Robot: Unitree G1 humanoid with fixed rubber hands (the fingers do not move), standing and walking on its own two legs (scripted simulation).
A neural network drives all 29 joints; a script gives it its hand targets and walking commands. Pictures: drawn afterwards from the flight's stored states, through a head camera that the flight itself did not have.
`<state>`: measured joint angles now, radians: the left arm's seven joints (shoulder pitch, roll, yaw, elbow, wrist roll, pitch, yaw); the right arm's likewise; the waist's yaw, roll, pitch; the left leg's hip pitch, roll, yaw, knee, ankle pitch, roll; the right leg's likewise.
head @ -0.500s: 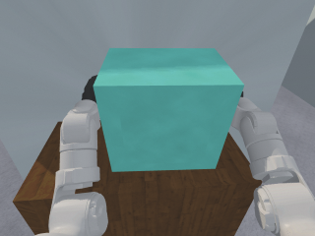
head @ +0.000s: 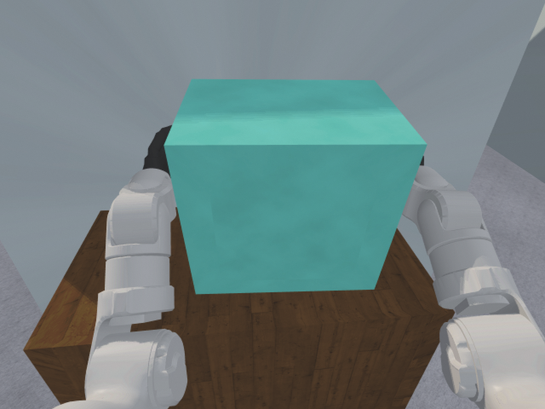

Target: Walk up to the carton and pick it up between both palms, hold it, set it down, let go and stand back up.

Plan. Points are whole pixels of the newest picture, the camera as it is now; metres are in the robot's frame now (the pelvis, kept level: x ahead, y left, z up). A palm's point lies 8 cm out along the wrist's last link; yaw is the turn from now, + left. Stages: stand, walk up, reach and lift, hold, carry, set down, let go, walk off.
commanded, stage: hold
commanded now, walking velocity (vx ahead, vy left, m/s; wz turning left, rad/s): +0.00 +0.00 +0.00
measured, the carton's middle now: (285, 186) +0.36 +0.00 +0.23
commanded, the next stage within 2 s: none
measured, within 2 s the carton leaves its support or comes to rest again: neither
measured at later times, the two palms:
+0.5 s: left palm (157, 179) +0.35 +0.17 +0.25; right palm (407, 174) +0.36 -0.18 +0.25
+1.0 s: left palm (158, 180) +0.36 +0.17 +0.24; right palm (406, 175) +0.36 -0.18 +0.25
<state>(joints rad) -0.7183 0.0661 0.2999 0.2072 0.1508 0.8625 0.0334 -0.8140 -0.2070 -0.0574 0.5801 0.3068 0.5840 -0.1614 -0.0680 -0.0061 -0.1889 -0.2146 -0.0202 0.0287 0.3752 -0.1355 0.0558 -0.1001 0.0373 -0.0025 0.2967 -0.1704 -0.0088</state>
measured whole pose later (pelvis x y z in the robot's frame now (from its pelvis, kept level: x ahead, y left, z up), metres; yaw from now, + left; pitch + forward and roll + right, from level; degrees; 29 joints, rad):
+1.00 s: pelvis +0.00 +0.00 +0.00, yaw +0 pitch -2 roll -2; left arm -0.70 0.06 0.31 0.17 0.15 0.88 0.03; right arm -0.80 -0.22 -0.03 0.55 0.33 0.60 -0.17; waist -0.07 -0.01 -0.18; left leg -0.20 -0.02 0.02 0.38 -0.14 0.05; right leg -0.08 0.04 0.00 0.29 -0.17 -0.01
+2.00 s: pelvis +0.00 +0.00 +0.00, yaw +0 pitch -2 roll -2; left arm -0.69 0.06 0.30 0.15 0.15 0.88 0.03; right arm -0.79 -0.21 -0.03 0.53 0.32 0.60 -0.17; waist -0.07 -0.01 -0.18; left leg -0.20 -0.02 0.01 0.38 -0.14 0.05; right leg -0.08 0.04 0.01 0.29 -0.17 -0.01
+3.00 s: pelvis +0.01 +0.00 +0.00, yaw -1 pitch -2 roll -2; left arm -0.67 0.05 0.31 0.12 0.15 0.89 0.04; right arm -0.78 -0.21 -0.03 0.52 0.32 0.61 -0.17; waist -0.07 0.00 -0.18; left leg -0.20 -0.03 0.01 0.38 -0.15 0.06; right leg -0.08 0.04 0.02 0.29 -0.17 -0.01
